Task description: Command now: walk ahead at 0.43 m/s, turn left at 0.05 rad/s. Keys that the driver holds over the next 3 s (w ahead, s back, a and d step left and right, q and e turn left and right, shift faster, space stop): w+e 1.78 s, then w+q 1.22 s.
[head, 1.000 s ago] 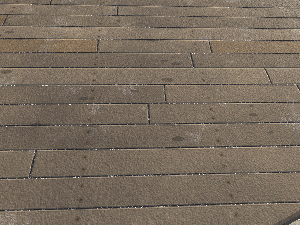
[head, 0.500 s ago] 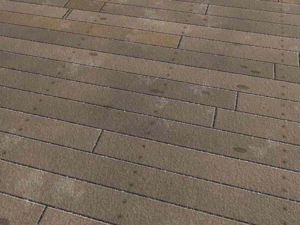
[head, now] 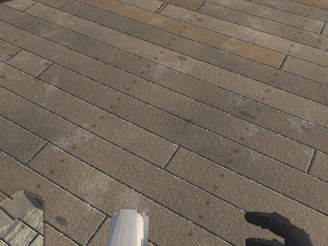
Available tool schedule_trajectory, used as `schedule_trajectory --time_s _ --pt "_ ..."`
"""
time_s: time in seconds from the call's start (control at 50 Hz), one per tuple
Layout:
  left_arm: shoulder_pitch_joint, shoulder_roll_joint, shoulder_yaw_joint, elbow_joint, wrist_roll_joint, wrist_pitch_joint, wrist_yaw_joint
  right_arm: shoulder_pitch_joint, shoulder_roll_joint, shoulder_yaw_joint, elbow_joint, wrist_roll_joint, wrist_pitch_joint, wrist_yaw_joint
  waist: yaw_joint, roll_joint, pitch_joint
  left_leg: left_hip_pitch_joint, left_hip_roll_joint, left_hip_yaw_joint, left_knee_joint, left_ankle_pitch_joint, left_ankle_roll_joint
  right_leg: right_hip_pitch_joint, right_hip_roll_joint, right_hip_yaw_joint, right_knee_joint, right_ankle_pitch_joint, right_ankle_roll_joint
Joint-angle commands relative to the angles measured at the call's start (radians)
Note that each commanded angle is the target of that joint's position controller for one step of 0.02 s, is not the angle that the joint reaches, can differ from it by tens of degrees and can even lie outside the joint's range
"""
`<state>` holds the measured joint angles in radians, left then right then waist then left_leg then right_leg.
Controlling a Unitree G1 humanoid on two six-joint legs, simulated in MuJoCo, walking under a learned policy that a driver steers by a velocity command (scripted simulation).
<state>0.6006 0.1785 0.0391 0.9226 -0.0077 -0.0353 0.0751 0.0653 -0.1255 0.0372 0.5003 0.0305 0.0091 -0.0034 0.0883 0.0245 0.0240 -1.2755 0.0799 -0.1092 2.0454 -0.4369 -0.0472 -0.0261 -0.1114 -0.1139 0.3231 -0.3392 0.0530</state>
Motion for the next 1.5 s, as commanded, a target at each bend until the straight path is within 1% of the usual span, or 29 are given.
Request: schedule_trajectory --time_s 0.02,0.06,0.1,0.12,0.16,0.18,0.22,0.28,0.36,0.42,0.6,0.74,0.76,0.78,0.8,0.82,0.86,0.88,0.9,0.96,1.0,1.04,1.06,1.2,1.22,1.24,1.26,1.32,1.5 --pt "-0.138 0.19 0.029 -0.09 -0.012 -0.004 0.003 -0.187 -0.005 0.044 -0.187 -0.029 -0.051 0.031 -0.095 -0.041 0.094 0.219 0.122 0.132 -0.456 0.232 0.02 -0.354 -0.176 0.156 -0.367 -0.173 -0.22" --pt "-0.072 0.236 0.043 -0.057 -0.043 0.005 -0.014 -0.189 -0.022 0.026 -0.174 -0.015 -0.059 0.041 -0.072 -0.155 0.011 0.667 0.063 0.268 -0.656 0.02 0.056 -0.395 -0.166 0.092 -0.443 0.111 -0.231" --pt "-0.061 0.291 0.037 -0.031 -0.004 0.002 -0.047 0.08 -0.167 -0.063 -0.11 0.013 -0.07 0.026 -0.238 -0.304 -0.199 0.948 -0.089 0.266 -0.773 -0.068 0.138 -0.12 -0.151 0.068 -0.065 1.276 -0.2" --pt "-0.07 0.323 0.044 -0.023 -0.012 -0.002 -0.055 0.212 -0.25 -0.099 -0.082 0.008 -0.065 0.021 -0.33 -0.34 -0.264 1.046 -0.102 0.154 -0.996 -0.009 0.149 -0.046 -0.136 0.109 0.16 1.378 -0.15" --pt "-0.041 0.078 0.017 -0.098 -0.02 -0.037 -0.071 0.46 -0.441 -0.131 0.087 -0.054 -0.057 0.015 -0.226 0.492 -0.461 1.253 0.274 -0.824 -1.75 -0.237 0.209 -0.449 0.171 0.317 1.02 0.05 -0.068" --pt "0.038 0.018 0.028 -0.048 -0.05 -0.046 -0.093 0.363 -0.324 -0.101 0.072 -0.045 -0.068 0.03 -0.159 0.284 -0.433 1.141 0.381 -0.893 -1.823 -0.448 0.178 -0.549 0.195 0.477 1.322 0.089 -0.061" --pt "-0.185 -0.023 0.011 -0.15 -0.037 -0.015 -0.081 0.218 -0.209 -0.079 0.166 -0.003 -0.071 0.062 -0.096 0.237 -0.068 0.841 0.313 -0.502 -1.735 -0.506 0.127 -0.723 0.097 0.259 1.41 0.181 -0.111" --pt "-0.234 0.054 0.021 -0.178 -0.031 0.011 -0.091 0.146 -0.027 -0.045 0.263 -0.064 -0.104 0.051 -0.031 0.182 0.011 0.748 0.239 -0.125 -1.643 -0.192 0.084 -0.718 0.061 0.273 1.435 0.305 -0.18" --pt "-0.286 0.017 -0.004 -0.216 -0.016 0.037 -0.082 0.253 -0.052 -0.055 0.362 -0.049 -0.106 0.022 -0.03 0.079 0.054 0.909 0.219 0.102 -1.749 0.101 0.066 -0.902 0.096 0.266 1.322 0.326 -0.187" --pt "-0.358 0.106 0.019 -0.257 0.008 0.032 -0.092 0.23 -0.092 -0.055 0.359 -0.062 -0.121 -0.017 -0.028 0.055 0.039 0.976 0.169 0.261 -1.857 0.328 0.073 -0.857 0.103 0.2 1.086 0.442 -0.15" --pt "-0.597 0.072 0.012 -0.342 -0.029 0.018 -0.157 0.35 -0.232 -0.086 0.363 -0.044 -0.1 -0.056 -0.156 0.02 0.086 1.36 0.219 0.386 -1.905 0.514 0.113 -0.833 0.038 0.032 0.499 0.42 -0.15" --pt "-0.339 0.219 0.078 -0.312 -0.041 0.027 -0.147 0.276 -0.356 -0.141 0.312 -0.003 -0.045 -0.029 0.0 0.121 -0.047 1.451 0.209 0.422 -1.378 1.35 0.148 -0.372 0.193 -0.095 0.265 0.119 -0.244" --pt "-0.191 0.277 0.112 -0.276 -0.03 0.026 -0.125 0.257 -0.348 -0.139 0.298 0.003 -0.053 -0.026 0.079 0.07 -0.121 1.279 0.155 0.41 -1.139 1.15 0.118 -0.088 0.206 -0.015 0.165 0.182 -0.281" --pt "-0.143 0.359 0.13 -0.262 -0.013 0.025 -0.106 0.28 -0.21 -0.106 0.246 -0.032 -0.074 -0.023 0.017 -0.167 -0.156 0.781 0.006 0.367 -0.754 0.297 0.057 0.272 -0.027 0.4 0.215 0.144 -0.417" --pt "-0.18 0.339 0.114 -0.29 -0.006 0.0 -0.112 0.264 -0.175 -0.083 0.191 -0.02 -0.127 -0.015 -0.032 -0.2 -0.298 0.547 -0.167 0.105 -0.505 -0.134 0.044 0.401 -0.193 0.926 0.003 -0.081 -0.57" --pt "-0.216 0.266 0.114 -0.324 -0.109 -0.031 -0.16 0.186 -0.349 -0.119 0.16 0.083 -0.132 0.008 -0.012 0.083 -0.401 0.518 -0.059 0.151 -0.604 -0.205 0.054 0.433 -0.205 0.76 0.015 -0.019 -0.454" --pt "-0.292 0.182 0.08 -0.315 -0.055 -0.099 -0.186 0.074 -0.3 -0.122 0.159 0.0 -0.136 0.001 -0.05 0.034 -0.145 0.567 -0.037 0.148 -0.727 -0.102 0.068 0.107 -0.108 0.539 0.004 0.116 -0.417" --pt "-0.292 0.189 0.067 -0.283 -0.001 -0.068 -0.138 0.013 -0.198 -0.092 0.114 -0.026 -0.15 -0.009 -0.063 -0.098 0.03 0.573 0.0 0.009 -0.733 0.057 0.071 -0.127 -0.079 0.603 -0.1 0.114 -0.41" --pt "-0.292 0.157 0.056 -0.297 0.023 -0.059 -0.114 0.068 -0.218 -0.096 0.113 -0.01 -0.151 -0.004 -0.101 -0.111 0.023 0.593 0.01 -0.004 -0.735 0.11 0.069 -0.173 -0.078 0.597 -0.131 0.116 -0.41" --pt "-0.316 0.205 0.062 -0.333 0.005 -0.047 -0.081 0.111 -0.273 -0.113 0.135 -0.039 -0.136 0.002 -0.124 -0.013 -0.01 0.573 0.036 0.027 -0.911 0.214 0.024 -0.21 -0.044 0.477 -0.133 0.222 -0.374" --pt "-0.315 0.231 0.049 -0.277 -0.06 -0.08 -0.142 -0.057 -0.205 -0.092 0.027 -0.006 -0.161 0.028 -0.127 0.028 -0.061 0.758 -0.032 0.25 -1.051 0.14 -0.015 -0.368 0.068 0.301 -0.108 0.295 -0.292" --pt "-0.29 0.231 0.047 -0.261 -0.035 -0.067 -0.135 -0.142 -0.147 -0.067 -0.019 0.009 -0.158 0.051 -0.092 -0.116 -0.06 0.908 -0.069 0.283 -1.248 0.223 -0.031 -0.43 0.113 0.263 -0.118 0.204 -0.278" --pt "-0.282 0.221 0.061 -0.293 -0.002 -0.042 -0.096 -0.087 -0.174 -0.078 0.049 -0.025 -0.138 0.022 -0.038 -0.222 0.051 0.812 -0.026 0.08 -1.333 0.44 -0.014 -0.387 0.074 0.348 -0.083 0.222 -0.288" --pt "-0.28 0.192 0.063 -0.32 -0.017 -0.008 -0.063 0.055 -0.294 -0.147 0.071 -0.03 -0.156 0.018 -0.123 -0.137 -0.124 1.05 -0.059 0.067 -1.585 0.393 0.067 -0.167 0.045 0.476 0.267 0.288 -0.198" --pt "-0.285 0.128 0.038 -0.348 0.001 -0.01 -0.068 0.203 -0.346 -0.16 0.081 -0.05 -0.157 0.011 -0.184 -0.032 -0.259 1.296 0.104 -0.094 -1.57 0.318 0.127 -0.292 0.104 0.4 0.549 0.158 -0.155" --pt "-0.136 0.058 0.017 -0.375 -0.022 -0.019 -0.067 0.284 -0.427 -0.177 0.108 -0.074 -0.15 0.016 -0.111 0.335 -0.359 1.589 0.336 -0.596 -1.704 0.134 0.301 -0.655 0.233 0.279 0.899 -0.265 -0.08" --pt "-0.126 0.17 0.033 -0.35 -0.046 -0.017 -0.063 0.285 -0.348 -0.165 0.11 -0.05 -0.145 0.02 -0.135 0.279 -0.329 1.583 0.372 -0.756 -1.761 -0.2 0.325 -0.819 0.15 0.292 1.073 -0.21 -0.063" --pt "-0.364 0.217 0.05 -0.392 -0.005 -0.009 -0.068 0.182 -0.238 -0.128 0.109 -0.05 -0.123 0.006 -0.144 0.029 -0.088 1.239 0.229 -0.311 -1.773 0.088 0.232 -0.777 0.055 0.253 1.057 0.026 -0.059" --pt "-0.45 0.144 0.033 -0.391 -0.013 0.017 -0.084 0.211 -0.288 -0.141 0.232 -0.044 -0.13 -0.008 -0.117 0.038 -0.023 1.189 0.187 0.076 -1.862 0.462 0.226 -0.774 0.002 0.218 0.737 0.225 -0.039"
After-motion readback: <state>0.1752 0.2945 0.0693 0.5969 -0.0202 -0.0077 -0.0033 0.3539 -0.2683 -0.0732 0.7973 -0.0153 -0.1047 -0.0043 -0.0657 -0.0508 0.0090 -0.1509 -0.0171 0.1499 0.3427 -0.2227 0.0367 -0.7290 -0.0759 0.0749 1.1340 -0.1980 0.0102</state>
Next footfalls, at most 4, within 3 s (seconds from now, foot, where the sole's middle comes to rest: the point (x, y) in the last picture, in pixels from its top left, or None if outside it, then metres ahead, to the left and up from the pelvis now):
0.12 left None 0.25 0.23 -0.63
0.76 right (195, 216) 0.52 -0.02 -0.63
1.22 left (188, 136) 0.88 0.02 -0.63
1.76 right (276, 143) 0.87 -0.35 -0.63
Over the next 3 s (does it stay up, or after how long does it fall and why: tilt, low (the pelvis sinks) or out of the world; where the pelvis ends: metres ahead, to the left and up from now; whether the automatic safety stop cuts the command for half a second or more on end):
stays up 1.30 -0.71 0.15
